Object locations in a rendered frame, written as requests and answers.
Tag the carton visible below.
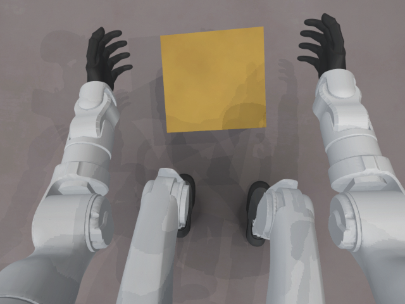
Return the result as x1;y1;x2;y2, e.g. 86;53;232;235
160;27;266;133

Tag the robot right thigh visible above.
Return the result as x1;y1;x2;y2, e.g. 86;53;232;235
259;187;325;304

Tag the right robot upper arm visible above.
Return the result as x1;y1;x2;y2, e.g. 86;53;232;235
328;190;405;304

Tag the left robot upper arm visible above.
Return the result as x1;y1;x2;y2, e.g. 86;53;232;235
0;193;115;304

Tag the right robot hand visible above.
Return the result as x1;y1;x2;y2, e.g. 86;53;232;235
297;13;346;79

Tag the left robot hand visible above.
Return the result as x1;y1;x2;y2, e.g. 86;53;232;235
86;27;133;91

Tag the robot right forearm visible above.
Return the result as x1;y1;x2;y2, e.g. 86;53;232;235
313;69;405;195

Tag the robot left forearm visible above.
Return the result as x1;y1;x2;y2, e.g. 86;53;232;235
32;81;120;246

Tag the right robot shin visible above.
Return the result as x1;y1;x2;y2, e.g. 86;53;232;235
252;179;315;240

